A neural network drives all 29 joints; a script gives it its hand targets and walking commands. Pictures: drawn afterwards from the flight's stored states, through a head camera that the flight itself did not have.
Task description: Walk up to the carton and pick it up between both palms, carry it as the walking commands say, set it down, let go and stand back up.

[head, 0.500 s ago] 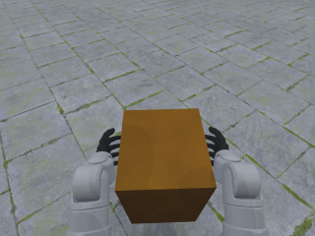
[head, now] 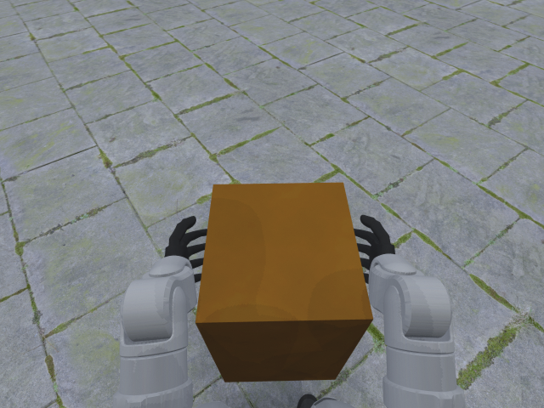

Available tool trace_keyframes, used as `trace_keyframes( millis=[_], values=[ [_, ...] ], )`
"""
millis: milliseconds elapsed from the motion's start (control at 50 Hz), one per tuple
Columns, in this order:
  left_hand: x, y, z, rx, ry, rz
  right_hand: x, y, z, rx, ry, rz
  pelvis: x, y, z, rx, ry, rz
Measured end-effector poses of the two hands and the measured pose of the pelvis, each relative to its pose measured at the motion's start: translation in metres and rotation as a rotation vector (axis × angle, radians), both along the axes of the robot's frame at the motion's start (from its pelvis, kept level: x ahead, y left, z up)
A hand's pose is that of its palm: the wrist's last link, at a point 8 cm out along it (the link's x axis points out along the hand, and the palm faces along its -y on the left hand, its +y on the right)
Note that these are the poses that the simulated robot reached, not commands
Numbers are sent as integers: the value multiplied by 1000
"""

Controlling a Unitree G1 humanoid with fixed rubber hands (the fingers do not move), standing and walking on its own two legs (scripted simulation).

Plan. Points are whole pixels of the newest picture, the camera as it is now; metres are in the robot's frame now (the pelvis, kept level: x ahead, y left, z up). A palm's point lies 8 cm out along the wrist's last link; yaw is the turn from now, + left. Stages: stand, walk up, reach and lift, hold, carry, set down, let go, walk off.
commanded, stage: carry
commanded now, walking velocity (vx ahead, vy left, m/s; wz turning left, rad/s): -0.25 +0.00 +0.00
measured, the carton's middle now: (279, 290) +0.29 -0.01 +0.01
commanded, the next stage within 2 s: none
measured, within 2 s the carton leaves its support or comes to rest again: neither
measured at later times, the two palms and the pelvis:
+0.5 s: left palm (135, 401) +0.14 +0.15 +0.09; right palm (395, 377) +0.15 -0.12 +0.09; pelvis -0.15 +0.00 +0.00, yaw -1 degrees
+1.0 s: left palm out of the picture -0.08 +0.17 +0.09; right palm out of the picture -0.06 -0.10 +0.10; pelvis -0.35 +0.01 +0.01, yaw -1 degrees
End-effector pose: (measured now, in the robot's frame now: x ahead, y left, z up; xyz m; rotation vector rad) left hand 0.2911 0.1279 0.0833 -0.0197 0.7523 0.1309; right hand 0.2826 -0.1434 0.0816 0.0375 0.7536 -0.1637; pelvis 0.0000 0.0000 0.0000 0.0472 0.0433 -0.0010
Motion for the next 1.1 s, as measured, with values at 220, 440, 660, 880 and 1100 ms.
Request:
trace_keyframes(
  millis=[220, 440, 660, 880, 1100],
  values=[
    [-78, 39, 0, -21, 1, 23, -67, 39, 11, -43, 1, 43, -66, 26, 6, -53, 3, 12],
    [-141, 40, 12, -30, -51, 115, -112, 41, 18, -34, -48, 116, -127, 6, 4, -77, 15, 2],
    [-211, -6, 1, 5, -3, -38, -219, -5, 1, -2, -1, -32, -217, 3, 6, -21, 13, 0],
    [-318, 37, -4, -35, 10, 34, -305, 37, 9, -59, 13, 57, -306, 20, 8, -78, -1, -5],
    [-405, 14, 14, 0, -54, 49, -392, 14, 12, -12, -51, 57, -398, -2, 2, -77, 10, -27]
  ],
)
